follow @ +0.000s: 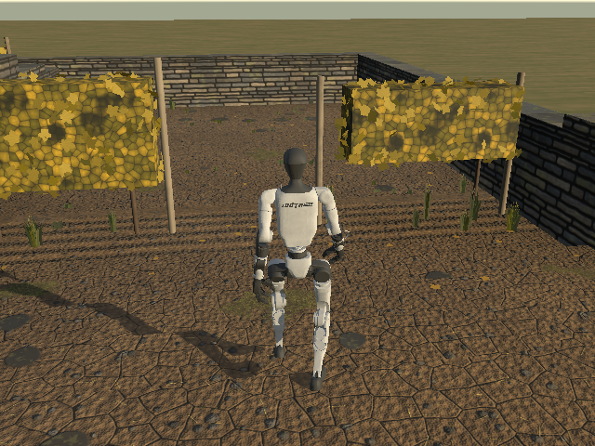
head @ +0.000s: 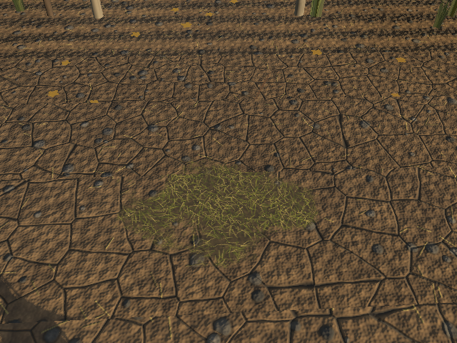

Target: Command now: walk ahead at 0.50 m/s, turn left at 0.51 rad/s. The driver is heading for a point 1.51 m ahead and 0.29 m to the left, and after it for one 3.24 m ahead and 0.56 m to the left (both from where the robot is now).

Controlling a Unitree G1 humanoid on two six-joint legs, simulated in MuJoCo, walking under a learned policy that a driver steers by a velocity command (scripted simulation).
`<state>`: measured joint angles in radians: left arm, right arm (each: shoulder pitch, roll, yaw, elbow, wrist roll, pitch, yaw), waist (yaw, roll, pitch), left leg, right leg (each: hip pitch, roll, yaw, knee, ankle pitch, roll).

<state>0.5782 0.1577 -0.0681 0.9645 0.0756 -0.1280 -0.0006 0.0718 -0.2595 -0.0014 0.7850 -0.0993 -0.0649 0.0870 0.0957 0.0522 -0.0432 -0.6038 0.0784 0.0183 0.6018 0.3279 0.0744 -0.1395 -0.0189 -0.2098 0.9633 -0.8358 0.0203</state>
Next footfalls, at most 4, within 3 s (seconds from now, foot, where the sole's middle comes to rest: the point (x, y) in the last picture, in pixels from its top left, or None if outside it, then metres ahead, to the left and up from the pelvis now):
0.08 left None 0.22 0.11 -0.84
0.48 right None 0.51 -0.06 -0.84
0.96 left None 0.55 0.23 -0.84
1.44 right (222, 252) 0.98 0.14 -0.99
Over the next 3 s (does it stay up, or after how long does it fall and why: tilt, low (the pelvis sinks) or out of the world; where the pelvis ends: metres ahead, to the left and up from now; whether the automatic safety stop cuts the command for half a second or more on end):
stays up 1.72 0.27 -0.38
